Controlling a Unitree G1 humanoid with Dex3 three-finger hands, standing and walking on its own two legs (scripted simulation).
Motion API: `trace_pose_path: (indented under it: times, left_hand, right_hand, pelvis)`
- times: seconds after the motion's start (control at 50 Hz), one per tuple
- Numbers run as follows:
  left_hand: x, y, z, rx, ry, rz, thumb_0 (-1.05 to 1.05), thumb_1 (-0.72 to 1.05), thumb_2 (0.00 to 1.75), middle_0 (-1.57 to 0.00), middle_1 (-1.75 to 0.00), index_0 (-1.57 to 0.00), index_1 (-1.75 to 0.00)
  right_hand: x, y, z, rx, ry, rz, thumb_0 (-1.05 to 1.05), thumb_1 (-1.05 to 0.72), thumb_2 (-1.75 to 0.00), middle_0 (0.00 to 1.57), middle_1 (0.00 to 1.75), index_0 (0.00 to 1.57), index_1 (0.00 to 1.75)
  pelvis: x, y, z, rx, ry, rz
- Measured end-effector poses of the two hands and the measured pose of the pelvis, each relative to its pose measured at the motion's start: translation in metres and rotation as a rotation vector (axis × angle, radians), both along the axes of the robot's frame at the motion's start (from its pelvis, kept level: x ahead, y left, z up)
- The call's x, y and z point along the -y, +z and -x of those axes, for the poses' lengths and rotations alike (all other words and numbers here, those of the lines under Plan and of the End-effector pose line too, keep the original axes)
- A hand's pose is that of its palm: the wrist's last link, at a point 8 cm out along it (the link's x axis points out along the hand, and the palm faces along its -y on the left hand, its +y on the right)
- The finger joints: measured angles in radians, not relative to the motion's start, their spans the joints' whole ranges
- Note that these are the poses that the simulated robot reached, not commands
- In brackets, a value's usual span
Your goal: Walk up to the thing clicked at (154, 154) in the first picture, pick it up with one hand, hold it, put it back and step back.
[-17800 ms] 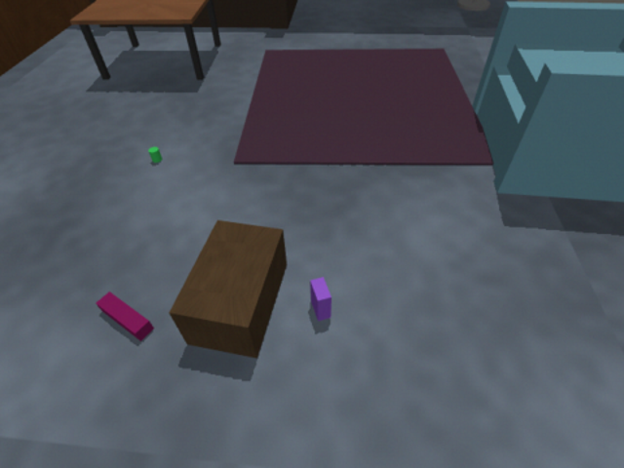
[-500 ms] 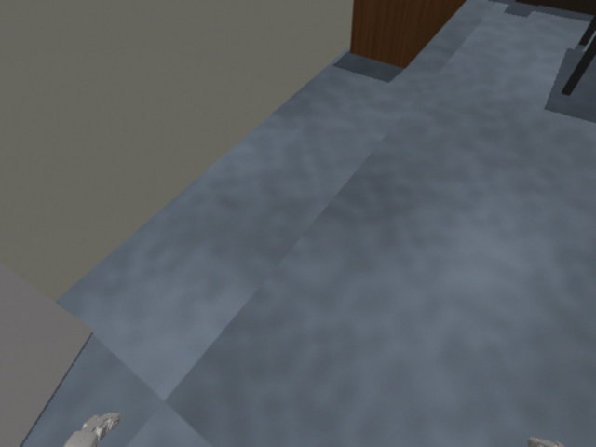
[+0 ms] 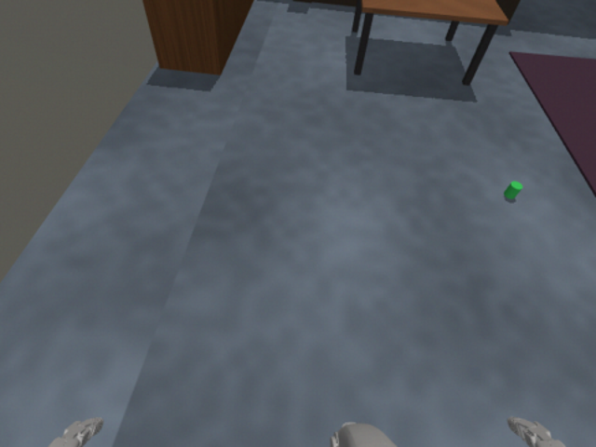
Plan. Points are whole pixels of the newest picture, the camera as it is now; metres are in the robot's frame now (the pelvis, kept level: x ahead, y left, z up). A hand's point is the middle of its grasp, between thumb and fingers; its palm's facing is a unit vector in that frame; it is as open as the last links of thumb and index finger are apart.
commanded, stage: walk up
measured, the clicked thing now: (513, 190) +1.24 -1.07 -0.74
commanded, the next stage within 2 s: none
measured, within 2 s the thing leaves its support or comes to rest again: neither
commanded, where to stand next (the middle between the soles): +0.07 -0.04 m, yaw -53 degrees
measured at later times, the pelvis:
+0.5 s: pelvis +0.03 +0.00 -0.03, yaw -24 degrees
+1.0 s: pelvis +0.01 -0.02 -0.03, yaw -41 degrees
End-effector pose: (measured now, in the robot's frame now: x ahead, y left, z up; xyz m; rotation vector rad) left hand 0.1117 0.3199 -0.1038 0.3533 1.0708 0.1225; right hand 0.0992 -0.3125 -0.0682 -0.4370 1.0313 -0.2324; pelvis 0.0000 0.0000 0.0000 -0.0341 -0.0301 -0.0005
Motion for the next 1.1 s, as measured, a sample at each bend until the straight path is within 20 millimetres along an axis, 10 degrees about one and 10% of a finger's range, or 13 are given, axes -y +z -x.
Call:
trace_pose_path:
  times: [0.26,0.5,0.7,0.84,1.1]
  left_hand:
    - [0.039,0.003,-0.046,-0.047,-0.229,-0.094,0.00,0.90,0.89,-0.21,-0.30,-0.20,-0.30]
    - [0.065,-0.013,-0.124,0.010,-0.384,-0.089,0.00,0.90,0.89,-0.21,-0.30,-0.20,-0.30]
    - [0.122,-0.002,-0.179,0.017,-0.570,-0.044,0.00,0.90,0.89,-0.21,-0.30,-0.20,-0.30]
    - [0.161,-0.004,-0.188,0.074,-0.655,-0.081,0.00,0.90,0.89,-0.21,-0.30,-0.20,-0.30]
    - [0.172,-0.012,-0.178,0.034,-0.730,-0.080,0.00,0.90,0.89,-0.21,-0.30,-0.20,-0.30]
  right_hand:
    - [0.052,-0.038,0.085,-0.037,-0.245,-0.043,0.00,-0.90,-0.90,0.20,0.30,0.21,0.30]
    - [0.004,-0.053,0.112,0.003,-0.406,-0.089,0.00,-0.90,-0.90,0.20,0.30,0.21,0.30]
    - [-0.002,-0.028,0.184,-0.047,-0.571,-0.058,0.00,-0.90,-0.90,0.21,0.30,0.21,0.30]
    - [0.019,-0.049,0.236,-0.086,-0.685,-0.050,0.00,-0.90,-0.90,0.21,0.30,0.21,0.30]
    - [-0.010,-0.067,0.240,-0.061,-0.760,-0.101,0.00,-0.90,-0.90,0.20,0.30,0.21,0.30]
  pelvis:
    - [0.014,-0.021,-0.004,-0.018,-0.223,0.002]
    - [0.002,-0.030,-0.026,-0.003,-0.425,-0.039]
    - [0.007,-0.011,-0.026,-0.007,-0.559,-0.016]
    - [0.026,-0.028,-0.013,-0.002,-0.628,-0.003]
    - [0.012,-0.030,-0.014,0.008,-0.751,-0.037]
